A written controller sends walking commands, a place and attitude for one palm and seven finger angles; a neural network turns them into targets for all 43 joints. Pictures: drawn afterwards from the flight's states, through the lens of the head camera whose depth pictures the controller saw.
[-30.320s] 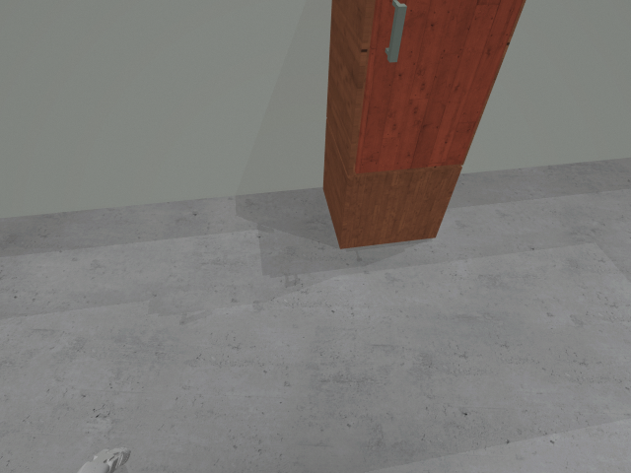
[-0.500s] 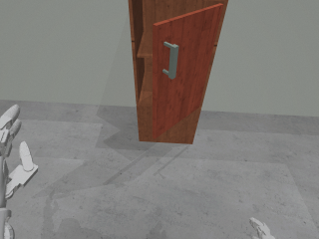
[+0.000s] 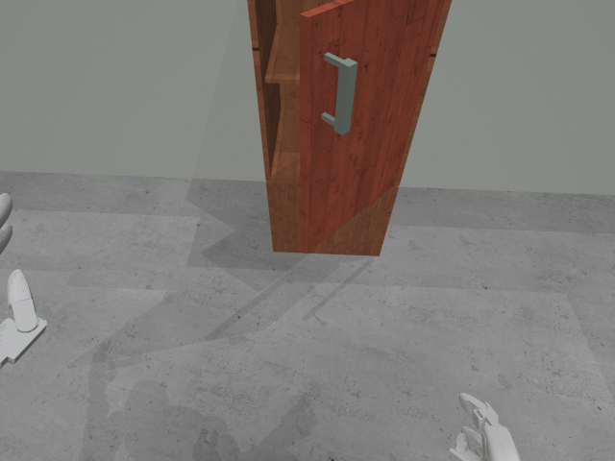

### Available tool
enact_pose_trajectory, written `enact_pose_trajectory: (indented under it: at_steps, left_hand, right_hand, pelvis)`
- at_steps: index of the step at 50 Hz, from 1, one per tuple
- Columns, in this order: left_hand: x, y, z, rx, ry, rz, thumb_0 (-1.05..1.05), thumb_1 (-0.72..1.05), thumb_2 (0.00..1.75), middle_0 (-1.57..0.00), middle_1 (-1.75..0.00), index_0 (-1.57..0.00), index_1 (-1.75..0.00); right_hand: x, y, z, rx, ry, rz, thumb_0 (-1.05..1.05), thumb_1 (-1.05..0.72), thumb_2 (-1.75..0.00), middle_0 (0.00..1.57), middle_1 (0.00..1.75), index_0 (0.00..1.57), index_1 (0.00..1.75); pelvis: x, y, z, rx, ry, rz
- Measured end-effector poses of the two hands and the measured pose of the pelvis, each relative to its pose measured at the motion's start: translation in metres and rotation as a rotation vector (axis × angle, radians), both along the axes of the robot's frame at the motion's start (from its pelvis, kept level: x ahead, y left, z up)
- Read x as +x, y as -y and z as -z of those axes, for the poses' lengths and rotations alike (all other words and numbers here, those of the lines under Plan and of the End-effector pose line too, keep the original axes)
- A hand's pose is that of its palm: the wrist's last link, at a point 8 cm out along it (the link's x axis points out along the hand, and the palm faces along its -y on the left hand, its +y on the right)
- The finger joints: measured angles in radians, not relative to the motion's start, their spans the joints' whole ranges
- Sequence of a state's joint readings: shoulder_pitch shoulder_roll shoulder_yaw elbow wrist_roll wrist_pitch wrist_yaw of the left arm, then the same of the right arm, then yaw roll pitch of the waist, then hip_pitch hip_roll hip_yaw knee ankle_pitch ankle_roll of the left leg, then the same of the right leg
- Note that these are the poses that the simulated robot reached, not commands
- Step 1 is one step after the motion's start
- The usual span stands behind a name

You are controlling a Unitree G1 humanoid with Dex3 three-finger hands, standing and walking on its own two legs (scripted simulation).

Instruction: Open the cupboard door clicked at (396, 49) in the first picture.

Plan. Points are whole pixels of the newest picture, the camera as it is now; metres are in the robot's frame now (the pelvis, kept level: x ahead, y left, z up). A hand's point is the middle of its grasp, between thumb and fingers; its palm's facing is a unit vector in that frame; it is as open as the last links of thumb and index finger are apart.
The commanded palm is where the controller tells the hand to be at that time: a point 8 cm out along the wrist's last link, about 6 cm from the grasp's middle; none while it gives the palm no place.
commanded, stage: stop stepping back and stand still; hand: left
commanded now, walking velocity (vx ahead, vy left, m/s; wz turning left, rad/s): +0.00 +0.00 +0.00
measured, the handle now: (336, 94) +0.66 +0.00 +0.12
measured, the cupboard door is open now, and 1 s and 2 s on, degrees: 46 46 46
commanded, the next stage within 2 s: let the arm hang, fingers relaxed in 0.14 s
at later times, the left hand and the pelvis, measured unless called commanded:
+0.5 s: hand out of the picture +0.05 +0.21 -0.15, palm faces -0.01 -0.97 -0.24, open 7.4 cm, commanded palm none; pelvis -0.04 +0.02 +0.00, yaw +1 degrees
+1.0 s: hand out of the picture -0.09 +0.21 -0.16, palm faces +0.06 -0.97 -0.23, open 7.4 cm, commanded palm none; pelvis -0.06 +0.03 +0.01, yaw +1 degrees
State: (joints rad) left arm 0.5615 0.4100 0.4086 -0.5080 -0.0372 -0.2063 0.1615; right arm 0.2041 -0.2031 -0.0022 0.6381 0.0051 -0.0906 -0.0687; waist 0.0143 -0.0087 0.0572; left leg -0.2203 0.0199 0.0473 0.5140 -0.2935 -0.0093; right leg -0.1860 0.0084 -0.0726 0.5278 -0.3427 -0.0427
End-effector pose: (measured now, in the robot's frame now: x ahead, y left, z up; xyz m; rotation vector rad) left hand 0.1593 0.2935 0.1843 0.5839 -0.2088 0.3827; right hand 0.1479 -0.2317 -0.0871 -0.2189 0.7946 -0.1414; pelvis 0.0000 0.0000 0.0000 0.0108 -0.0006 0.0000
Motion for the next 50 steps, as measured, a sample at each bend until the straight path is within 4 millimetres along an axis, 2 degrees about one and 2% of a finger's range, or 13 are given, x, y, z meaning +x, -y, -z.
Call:
enact_pose_trajectory:
  at_steps: [6,12,13,15,18,20,23,25,27,32,38,43,50]
  left_hand:
    - [0.009,-0.005,-0.004,0.010,0.001,0.022,0.01,0.89,0.89,-0.21,-0.31,-0.21,-0.30]
    - [-0.001,-0.007,0.010,-0.027,-0.074,0.045,0.01,0.89,0.89,-0.21,-0.31,-0.21,-0.30]
    - [-0.002,-0.008,0.018,-0.020,-0.099,0.053,0.01,0.89,0.89,-0.21,-0.31,-0.21,-0.30]
    - [0.000,-0.016,0.060,-0.065,-0.256,0.040,0.00,0.89,0.89,-0.21,-0.31,-0.21,-0.30]
    - [-0.013,-0.022,0.149,-0.218,-0.603,-0.046,0.00,0.90,0.90,-0.20,-0.30,-0.20,-0.30]
    - [-0.038,-0.012,0.205,-0.311,-0.830,-0.085,0.00,0.90,0.89,-0.20,-0.30,-0.20,-0.30]
    - [-0.088,0.015,0.270,-0.446,-1.098,-0.109,0.01,0.90,0.89,-0.20,-0.30,-0.20,-0.30]
    - [-0.122,0.037,0.301,-0.534,-1.240,-0.113,0.01,0.91,0.89,-0.20,-0.30,-0.20,-0.30]
    - [-0.153,0.052,0.320,-0.611,-1.334,-0.145,0.01,0.93,0.89,-0.20,-0.30,-0.20,-0.30]
    - [-0.209,0.047,0.330,-0.665,-1.457,-0.245,0.00,0.99,0.89,-0.21,-0.30,-0.21,-0.30]
    - [-0.254,0.037,0.320,-0.658,-1.552,-0.340,0.00,0.95,0.89,-0.20,-0.30,-0.20,-0.30]
    - [-0.266,0.031,0.314,-0.640,-1.575,-0.378,0.00,0.92,0.89,-0.20,-0.30,-0.20,-0.30]
    - [-0.252,0.038,0.316,-0.643,-1.542,-0.353,0.00,0.91,0.89,-0.20,-0.30,-0.20,-0.30]
  right_hand:
    - [0.015,-0.003,-0.014,0.013,0.076,0.012,0.01,-0.90,-0.90,0.20,0.30,0.20,0.30]
    - [0.007,-0.007,-0.021,0.011,0.094,0.027,0.01,-0.90,-0.90,0.20,0.30,0.20,0.30]
    - [0.005,-0.007,-0.018,0.016,0.094,0.006,0.01,-0.90,-0.90,0.20,0.30,0.20,0.30]
    - [-0.001,-0.006,-0.004,0.022,0.048,-0.050,0.01,-0.90,-0.90,0.20,0.30,0.20,0.30]
    - [-0.018,-0.001,0.019,0.023,-0.048,-0.069,0.00,-0.90,-0.90,0.20,0.30,0.20,0.30]
    - [-0.035,0.001,0.029,0.024,-0.108,-0.058,0.01,-0.90,-0.90,0.20,0.30,0.20,0.30]
    - [-0.070,0.001,0.037,0.017,-0.217,-0.032,0.01,-0.91,-0.90,0.20,0.30,0.20,0.30]
    - [-0.098,0.000,0.039,0.008,-0.305,-0.014,0.01,-0.91,-0.90,0.20,0.30,0.20,0.30]
    - [-0.126,-0.002,0.040,-0.001,-0.395,0.002,0.01,-0.91,-0.90,0.20,0.30,0.20,0.30]
    - [-0.185,-0.012,0.043,0.006,-0.582,0.029,0.01,-0.91,-0.90,0.20,0.30,0.20,0.30]
    - [-0.219,-0.030,0.054,0.064,-0.665,0.061,0.01,-0.91,-0.90,0.20,0.30,0.20,0.30]
    - [-0.227,-0.046,0.061,0.112,-0.668,0.072,0.00,-0.91,-0.90,0.20,0.30,0.20,0.30]
    - [-0.224,-0.058,0.064,0.147,-0.647,0.078,0.00,-0.91,-0.90,0.20,0.30,0.20,0.30]
  pelvis:
    - [-0.004,-0.005,-0.003,-0.016,-0.012,0.008]
    - [-0.012,-0.010,-0.004,-0.018,-0.013,0.011]
    - [-0.014,-0.011,-0.003,-0.019,-0.019,0.003]
    - [-0.021,-0.016,0.000,-0.017,-0.029,-0.011]
    - [-0.030,-0.021,0.004,-0.015,-0.033,-0.019]
    - [-0.035,-0.022,0.005,-0.012,-0.026,-0.019]
    - [-0.041,-0.020,0.005,-0.005,-0.010,-0.022]
    - [-0.044,-0.019,0.005,-0.004,0.001,-0.026]
    - [-0.046,-0.017,0.003,-0.009,0.010,-0.030]
    - [-0.052,-0.017,-0.001,-0.024,0.021,-0.043]
    - [-0.056,-0.023,-0.004,-0.025,0.027,-0.039]
    - [-0.058,-0.026,-0.005,-0.019,0.028,-0.030]
    - [-0.056,-0.027,-0.005,-0.012,0.031,-0.021]
